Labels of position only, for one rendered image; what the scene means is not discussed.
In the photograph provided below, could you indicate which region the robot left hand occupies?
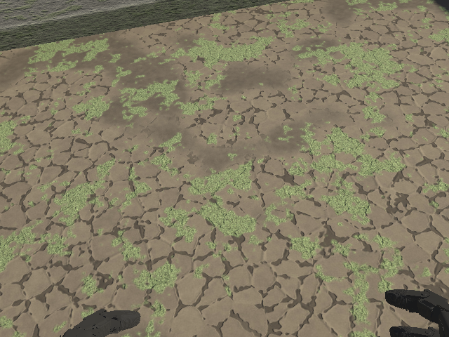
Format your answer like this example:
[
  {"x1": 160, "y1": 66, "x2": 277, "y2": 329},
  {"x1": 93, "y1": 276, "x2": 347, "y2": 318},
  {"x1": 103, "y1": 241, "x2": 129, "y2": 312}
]
[{"x1": 60, "y1": 309, "x2": 141, "y2": 337}]

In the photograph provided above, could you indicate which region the robot right hand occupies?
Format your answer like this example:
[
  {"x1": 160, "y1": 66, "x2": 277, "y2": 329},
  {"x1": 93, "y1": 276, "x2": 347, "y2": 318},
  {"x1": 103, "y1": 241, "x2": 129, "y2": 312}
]
[{"x1": 378, "y1": 289, "x2": 449, "y2": 337}]

